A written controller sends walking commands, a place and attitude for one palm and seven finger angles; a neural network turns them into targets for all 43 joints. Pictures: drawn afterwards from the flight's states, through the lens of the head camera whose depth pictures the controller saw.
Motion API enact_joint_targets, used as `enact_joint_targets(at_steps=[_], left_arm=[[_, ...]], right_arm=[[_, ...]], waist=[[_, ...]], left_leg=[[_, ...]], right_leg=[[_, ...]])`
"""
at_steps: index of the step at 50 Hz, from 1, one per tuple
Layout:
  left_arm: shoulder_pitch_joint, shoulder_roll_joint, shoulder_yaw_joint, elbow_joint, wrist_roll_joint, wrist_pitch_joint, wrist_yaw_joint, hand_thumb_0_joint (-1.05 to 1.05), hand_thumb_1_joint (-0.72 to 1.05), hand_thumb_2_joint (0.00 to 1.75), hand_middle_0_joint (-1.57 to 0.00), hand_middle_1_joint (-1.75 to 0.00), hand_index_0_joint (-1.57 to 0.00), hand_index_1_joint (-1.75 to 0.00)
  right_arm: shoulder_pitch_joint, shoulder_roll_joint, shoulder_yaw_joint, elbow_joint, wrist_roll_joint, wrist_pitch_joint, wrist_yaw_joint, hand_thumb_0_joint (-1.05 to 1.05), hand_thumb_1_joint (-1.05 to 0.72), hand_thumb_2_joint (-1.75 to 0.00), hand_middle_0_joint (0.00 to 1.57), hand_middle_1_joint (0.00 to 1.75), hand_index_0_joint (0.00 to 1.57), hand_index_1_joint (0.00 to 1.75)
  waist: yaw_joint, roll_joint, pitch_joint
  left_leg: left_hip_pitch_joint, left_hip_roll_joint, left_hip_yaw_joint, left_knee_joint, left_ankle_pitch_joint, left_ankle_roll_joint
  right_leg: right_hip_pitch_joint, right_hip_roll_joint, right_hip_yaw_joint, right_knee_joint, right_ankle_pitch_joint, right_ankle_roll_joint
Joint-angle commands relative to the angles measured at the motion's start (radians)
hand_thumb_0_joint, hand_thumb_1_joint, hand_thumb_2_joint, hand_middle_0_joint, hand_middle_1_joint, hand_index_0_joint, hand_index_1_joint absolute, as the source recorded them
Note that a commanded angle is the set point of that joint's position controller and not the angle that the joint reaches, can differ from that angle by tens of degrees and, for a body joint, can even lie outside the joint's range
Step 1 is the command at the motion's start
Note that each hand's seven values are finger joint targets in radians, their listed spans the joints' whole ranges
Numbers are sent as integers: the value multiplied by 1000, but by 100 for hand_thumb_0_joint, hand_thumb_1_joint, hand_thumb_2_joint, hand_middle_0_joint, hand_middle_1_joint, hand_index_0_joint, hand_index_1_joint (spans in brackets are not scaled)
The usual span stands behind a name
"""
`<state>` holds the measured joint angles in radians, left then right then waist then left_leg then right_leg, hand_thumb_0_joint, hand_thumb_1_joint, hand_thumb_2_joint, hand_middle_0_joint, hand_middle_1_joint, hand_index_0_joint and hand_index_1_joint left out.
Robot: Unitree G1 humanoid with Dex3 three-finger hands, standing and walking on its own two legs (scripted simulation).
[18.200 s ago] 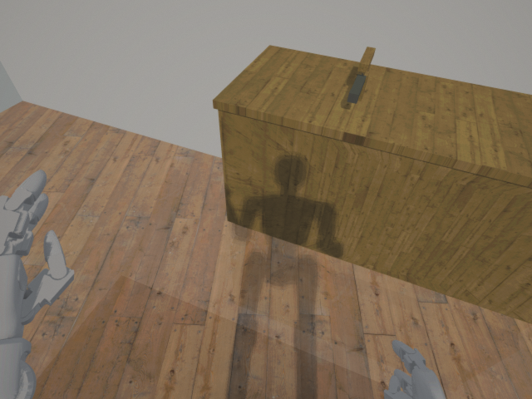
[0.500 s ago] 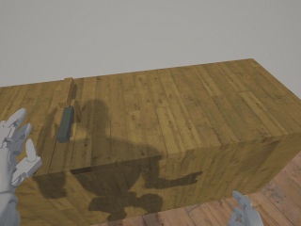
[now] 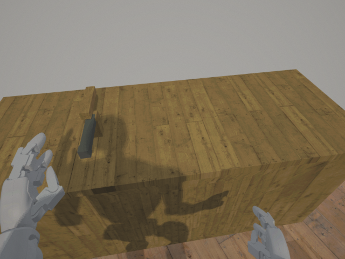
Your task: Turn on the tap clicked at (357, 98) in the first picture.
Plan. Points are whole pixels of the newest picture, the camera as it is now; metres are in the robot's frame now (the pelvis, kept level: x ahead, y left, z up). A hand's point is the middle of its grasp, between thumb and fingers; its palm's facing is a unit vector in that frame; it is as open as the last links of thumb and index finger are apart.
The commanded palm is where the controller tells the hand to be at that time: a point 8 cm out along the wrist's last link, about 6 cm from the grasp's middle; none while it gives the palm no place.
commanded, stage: turn the palm inward beside the body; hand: left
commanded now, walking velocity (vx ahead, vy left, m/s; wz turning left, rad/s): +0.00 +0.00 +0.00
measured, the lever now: (84, 151) +0.35 +0.30 +0.04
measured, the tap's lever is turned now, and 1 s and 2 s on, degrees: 0 0 0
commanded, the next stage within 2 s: reach beside the lever's end, fingers flat in 0.80 s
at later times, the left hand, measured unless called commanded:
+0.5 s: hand (57, 197) +0.18 +0.24 +0.14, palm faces +0.45 -0.88 -0.11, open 7.4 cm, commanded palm +0.12 +0.28 +0.15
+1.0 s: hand (64, 194) +0.18 +0.23 +0.14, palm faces +0.46 -0.88 -0.12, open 7.4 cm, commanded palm +0.14 +0.27 +0.14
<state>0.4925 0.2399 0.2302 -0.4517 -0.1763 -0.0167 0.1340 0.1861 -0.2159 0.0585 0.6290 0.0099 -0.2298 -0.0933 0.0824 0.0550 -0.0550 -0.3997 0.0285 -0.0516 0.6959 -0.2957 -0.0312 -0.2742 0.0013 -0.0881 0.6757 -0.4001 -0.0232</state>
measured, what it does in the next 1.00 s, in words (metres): stands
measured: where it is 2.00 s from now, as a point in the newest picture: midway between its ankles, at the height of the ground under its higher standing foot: outside the picture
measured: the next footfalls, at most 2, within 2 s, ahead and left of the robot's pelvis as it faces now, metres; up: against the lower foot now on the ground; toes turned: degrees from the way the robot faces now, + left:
none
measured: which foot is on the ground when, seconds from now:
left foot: down 0.00-1.00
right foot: down 0.00-1.00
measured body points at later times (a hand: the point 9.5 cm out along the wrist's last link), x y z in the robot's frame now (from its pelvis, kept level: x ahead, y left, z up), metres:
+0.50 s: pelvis +0.00 +0.00 +0.00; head -0.02 -0.01 +0.45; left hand +0.15 +0.28 +0.15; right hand +0.20 -0.20 -0.06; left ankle +0.05 +0.14 -0.72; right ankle -0.02 -0.10 -0.72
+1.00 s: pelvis +0.01 +0.00 +0.00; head -0.01 -0.02 +0.45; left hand +0.15 +0.27 +0.15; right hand +0.21 -0.22 -0.07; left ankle +0.05 +0.14 -0.72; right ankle -0.02 -0.10 -0.72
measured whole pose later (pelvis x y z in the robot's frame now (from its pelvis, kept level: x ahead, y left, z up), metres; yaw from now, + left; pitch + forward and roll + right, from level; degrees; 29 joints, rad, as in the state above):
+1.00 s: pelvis +0.01 +0.00 +0.00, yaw +1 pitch +0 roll -1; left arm 0.54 0.21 0.22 -0.48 -0.23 0.02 0.15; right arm 0.20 -0.24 0.05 0.63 0.01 -0.26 -0.09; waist 0.08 0.06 -0.07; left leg -0.40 0.03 -0.07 0.71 -0.31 -0.04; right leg -0.27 0.01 -0.10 0.68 -0.41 -0.03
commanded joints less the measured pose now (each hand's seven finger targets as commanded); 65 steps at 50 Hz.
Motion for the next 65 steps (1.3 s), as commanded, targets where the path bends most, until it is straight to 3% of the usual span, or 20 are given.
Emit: enact_joint_targets(at_steps=[1, 2, 14, 19, 20, 21, 25, 27, 30, 34, 35, 41, 45, 49, 50, 52, 55, 62, 64, 65], left_arm=[[-74, 132, 73, -243, -3, -58, 19, 0, 90, 90, -20, -30, -20, -30], [-53, 132, 79, -218, -7, -53, 20, 0, 90, 90, -20, -30, -20, -30], [-32, 121, 66, -284, -24, -64, 38, 0, 90, 90, -20, -30, -20, -30], [-19, 103, 57, -277, -42, -39, 33, 0, 90, 90, -20, -30, -20, -30], [-2, 126, 86, -268, -45, -28, 34, 0, 90, 90, -20, -30, -20, -30], [-17, 93, 49, -285, -44, -24, 28, 0, 90, 90, -20, -30, -20, -30], [-3, 128, 86, -273, -40, -10, 32, 0, 90, 90, -20, -30, -20, -30], [-16, 104, 65, -266, -45, -10, 28, 0, 90, 90, -20, -30, -20, -30], [-15, 126, 84, -276, -42, -12, 29, 0, 90, 90, -20, -30, -20, -30], [-25, 100, 63, -266, -46, -19, 26, 0, 90, 90, -20, -30, -20, -30], [-16, 123, 85, -268, -44, -19, 27, 0, 90, 90, -20, -30, -20, -30], [-16, 100, 62, -277, -42, -29, 23, 0, 90, 90, -20, -30, -20, -30], [-6, 124, 87, -265, -44, -31, 23, 0, 90, 90, -20, -30, -20, -30], [-26, 101, 77, -228, -50, -39, 21, 0, 90, 90, -20, -30, -20, -30], [-21, 127, 105, -203, -49, -36, 21, 0, 90, 90, -20, -30, -20, -30], [-64, 100, 78, -188, -48, -45, 17, 0, 90, 90, -20, -30, -20, -30], [-106, 152, 133, -143, -50, -57, 19, 0, 90, 90, -20, -30, -20, -30], [-175, 136, 116, -93, -50, -101, 0, 0, 90, 90, -20, -30, -20, -30], [-161, 131, 116, -65, -56, -107, -2, 0, 90, 90, -20, -30, -20, -30], [-146, 164, 154, -34, -53, -105, 0, 0, 90, 90, -20, -30, -20, -30]], right_arm=[[-149, -111, -48, -167, 3, -61, -8, 0, -90, -90, 20, 30, 20, 30], [-147, -113, -47, -165, 2, -63, -9, 0, -90, -90, 20, 30, 20, 30], [-142, -119, -47, -169, 0, -86, -4, 0, -90, -90, 20, 30, 20, 30], [-142, -121, -46, -165, 4, -93, -7, 0, -90, -90, 20, 30, 20, 30], [-136, -124, -48, -164, 6, -93, -8, 0, -90, -90, 20, 30, 20, 30], [-141, -120, -44, -166, 8, -92, -6, 0, -90, -90, 20, 30, 20, 30], [-131, -123, -47, -164, 6, -91, -6, 0, -90, -90, 20, 30, 20, 30], [-131, -122, -46, -165, 8, -90, -4, 0, -90, -90, 20, 30, 20, 30], [-132, -122, -49, -164, 7, -91, -6, 0, -90, -90, 20, 30, 20, 30], [-128, -121, -47, -164, 7, -90, -4, 0, -90, -90, 20, 30, 20, 30], [-125, -122, -49, -163, 7, -91, -5, 0, -90, -90, 20, 30, 20, 30], [-125, -118, -48, -167, 7, -93, -1, 0, -90, -90, 20, 30, 20, 30], [-122, -122, -53, -164, 6, -94, -3, 0, -90, -90, 20, 30, 20, 30], [-116, -123, -55, -161, 3, -88, -2, 0, -90, -90, 20, 30, 20, 30], [-113, -125, -57, -154, 4, -86, -4, 0, -90, -90, 20, 30, 20, 30], [-118, -122, -55, -155, 5, -84, -4, 0, -90, -90, 20, 30, 20, 30], [-116, -126, -60, -140, 4, -81, -10, 0, -90, -90, 20, 30, 20, 30], [-118, -123, -60, -131, 4, -88, -4, 0, -90, -90, 20, 30, 20, 30], [-110, -128, -61, -130, 3, -89, 0, 0, -90, -90, 20, 30, 20, 30], [-107, -131, -66, -123, 4, -87, 0, 0, -90, -90, 20, 30, 20, 30]], waist=[[-10, -2, -48], [-10, -25, -29], [-15, 12, -42], [-15, 0, -44], [-7, -16, -46], [-14, 0, -52], [-5, -3, -42], [-12, -17, -37], [-7, -6, -46], [-13, -20, -43], [-9, -25, -41], [-12, 1, -53], [-8, -17, -56], [-18, -38, -52], [-14, -43, -43], [-22, -32, -43], [-19, -44, -54], [-30, 9, -86], [-29, -16, -85], [-23, -24, -87]], left_leg=[[129, -24, 10, -100, 46, 48], [117, -23, 4, -102, 30, 48], [106, -25, -9, -90, 12, 47], [107, -25, -10, -90, 22, 47], [102, -25, -12, -92, 37, 48], [113, -25, -9, -92, 48, 47], [106, -26, -9, -91, 65, 47], [105, -25, -7, -90, 57, 46], [115, -27, -3, -83, 79, 48], [114, -28, 0, -78, 82, 48], [114, -28, -1, -77, 90, 49], [123, -31, 6, -71, 112, 48], [125, -31, 8, -65, 127, 50], [117, -34, 11, -61, 137, 50], [112, -33, 11, -61, 134, 50], [115, -36, 13, -62, 120, 49], [110, -38, 14, -60, 121, 51], [123, -38, 15, -61, 136, 46], [108, -41, 13, -59, 136, 47], [104, -37, 14, -60, 142, 47]], right_leg=[[-120, -5, 12, -161, 98, 8], [-125, -4, 9, -164, 86, 10], [-133, -3, 4, -143, 80, 4], [-126, -3, 2, -144, 96, 4], [-114, -2, 3, -148, 111, 4], [-117, -4, 2, -141, 121, 4], [-111, -2, 3, -144, 137, 4], [-120, -3, 2, -145, 131, 7], [-108, -3, 9, -153, 147, 6], [-112, -4, 10, -153, 152, 7], [-105, -4, 12, -158, 163, 7], [-100, -8, 12, -150, 195, 8], [-93, -6, 16, -155, 216, 9], [-101, -6, 15, -145, 244, 13], [-99, -4, 19, -155, 239, 12], [-110, -6, 21, -152, 221, 14], [-100, -5, 33, -162, 224, 14], [-97, -5, 32, -144, 245, 11], [-95, -5, 31, -140, 257, 12], [-87, -2, 32, -144, 262, 11]])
